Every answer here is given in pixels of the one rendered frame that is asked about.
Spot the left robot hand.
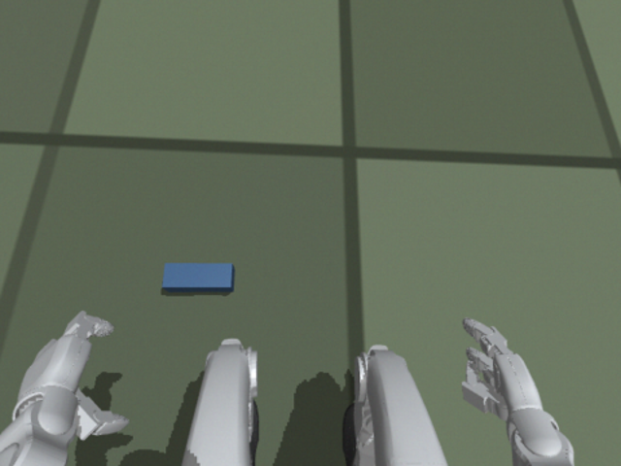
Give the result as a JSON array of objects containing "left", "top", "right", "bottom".
[{"left": 17, "top": 311, "right": 129, "bottom": 441}]

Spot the right robot hand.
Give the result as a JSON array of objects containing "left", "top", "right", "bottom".
[{"left": 462, "top": 317, "right": 543, "bottom": 422}]

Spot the left robot arm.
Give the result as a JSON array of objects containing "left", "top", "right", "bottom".
[{"left": 0, "top": 385, "right": 79, "bottom": 466}]

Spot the carton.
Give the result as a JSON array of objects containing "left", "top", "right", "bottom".
[{"left": 162, "top": 263, "right": 235, "bottom": 292}]

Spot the right robot arm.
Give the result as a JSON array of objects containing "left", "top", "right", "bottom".
[{"left": 507, "top": 408, "right": 574, "bottom": 466}]

